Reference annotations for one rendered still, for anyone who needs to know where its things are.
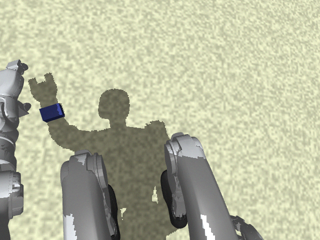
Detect right robot hand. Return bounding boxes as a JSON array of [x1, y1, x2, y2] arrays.
[[230, 215, 264, 240]]

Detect left robot hand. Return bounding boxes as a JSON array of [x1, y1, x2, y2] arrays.
[[0, 59, 32, 118]]

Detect left robot arm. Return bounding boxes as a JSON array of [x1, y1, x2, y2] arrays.
[[0, 95, 24, 240]]

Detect right robot foot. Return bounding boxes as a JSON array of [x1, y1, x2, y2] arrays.
[[160, 170, 188, 229]]

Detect left robot foot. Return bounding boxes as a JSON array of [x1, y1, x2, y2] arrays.
[[108, 184, 121, 240]]

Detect small box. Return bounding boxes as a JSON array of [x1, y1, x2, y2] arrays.
[[39, 103, 65, 123]]

